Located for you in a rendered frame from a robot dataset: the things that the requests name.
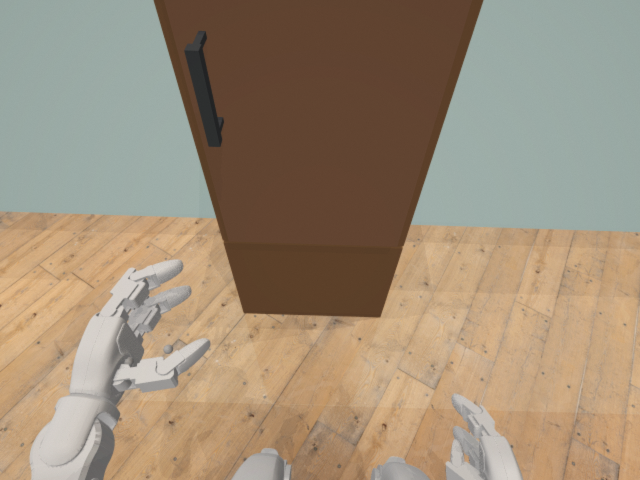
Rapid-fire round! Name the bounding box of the robot left hand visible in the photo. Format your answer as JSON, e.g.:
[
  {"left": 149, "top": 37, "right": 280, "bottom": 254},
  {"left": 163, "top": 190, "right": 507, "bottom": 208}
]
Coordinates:
[{"left": 69, "top": 259, "right": 211, "bottom": 406}]

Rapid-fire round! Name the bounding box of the right robot shin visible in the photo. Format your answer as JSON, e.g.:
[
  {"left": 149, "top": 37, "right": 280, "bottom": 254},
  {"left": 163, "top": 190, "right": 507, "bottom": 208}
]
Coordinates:
[{"left": 386, "top": 456, "right": 406, "bottom": 464}]

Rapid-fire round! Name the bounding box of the robot left forearm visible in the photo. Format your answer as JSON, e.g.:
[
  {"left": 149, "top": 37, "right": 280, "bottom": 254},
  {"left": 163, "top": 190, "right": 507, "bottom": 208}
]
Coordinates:
[{"left": 30, "top": 394, "right": 120, "bottom": 480}]

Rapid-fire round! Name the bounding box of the left robot thigh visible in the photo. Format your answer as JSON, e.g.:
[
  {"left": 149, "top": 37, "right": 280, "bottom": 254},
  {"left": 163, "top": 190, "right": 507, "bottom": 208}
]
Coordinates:
[{"left": 231, "top": 453, "right": 292, "bottom": 480}]

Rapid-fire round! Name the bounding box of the cupboard door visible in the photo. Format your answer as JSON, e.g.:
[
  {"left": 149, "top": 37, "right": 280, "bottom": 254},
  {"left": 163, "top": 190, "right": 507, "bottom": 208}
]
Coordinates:
[{"left": 164, "top": 0, "right": 472, "bottom": 247}]

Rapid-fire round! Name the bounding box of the handle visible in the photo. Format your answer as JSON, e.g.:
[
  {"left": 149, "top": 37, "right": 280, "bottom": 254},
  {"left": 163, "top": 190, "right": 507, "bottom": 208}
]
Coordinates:
[{"left": 184, "top": 31, "right": 224, "bottom": 147}]

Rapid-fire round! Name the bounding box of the robot right hand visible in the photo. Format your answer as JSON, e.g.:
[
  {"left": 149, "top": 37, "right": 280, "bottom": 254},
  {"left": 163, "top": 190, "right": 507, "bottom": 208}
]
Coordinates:
[{"left": 446, "top": 393, "right": 523, "bottom": 480}]

